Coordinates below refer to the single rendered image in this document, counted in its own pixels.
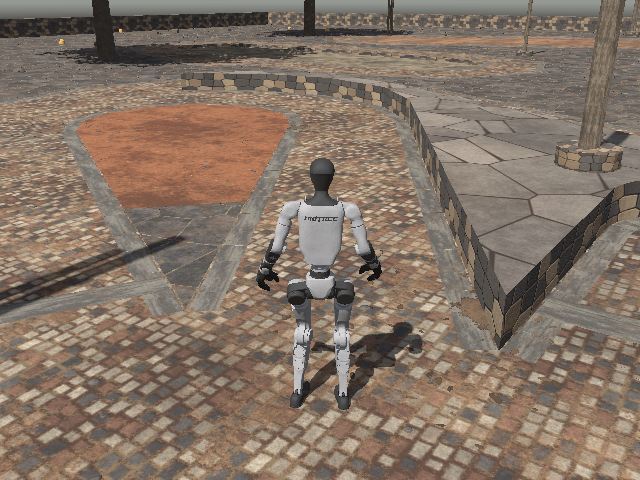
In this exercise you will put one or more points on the right robot forearm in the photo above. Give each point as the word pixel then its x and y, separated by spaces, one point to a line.
pixel 371 259

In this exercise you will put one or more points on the robot left upper arm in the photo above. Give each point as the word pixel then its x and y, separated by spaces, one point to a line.
pixel 289 211

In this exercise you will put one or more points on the robot thigh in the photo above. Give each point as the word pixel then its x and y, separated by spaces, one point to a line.
pixel 343 301
pixel 301 307

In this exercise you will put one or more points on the left robot forearm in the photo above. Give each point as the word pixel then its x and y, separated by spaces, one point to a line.
pixel 269 260

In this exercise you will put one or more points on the right robot hand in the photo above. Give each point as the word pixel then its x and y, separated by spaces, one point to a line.
pixel 377 271

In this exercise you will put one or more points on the right robot thigh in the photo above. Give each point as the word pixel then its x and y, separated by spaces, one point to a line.
pixel 343 301

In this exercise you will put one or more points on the left robot thigh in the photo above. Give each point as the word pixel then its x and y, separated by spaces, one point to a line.
pixel 301 307

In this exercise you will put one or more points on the robot right upper arm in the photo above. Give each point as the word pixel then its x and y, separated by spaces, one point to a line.
pixel 352 212

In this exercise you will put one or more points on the left robot hand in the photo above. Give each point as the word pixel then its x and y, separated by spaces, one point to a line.
pixel 261 277

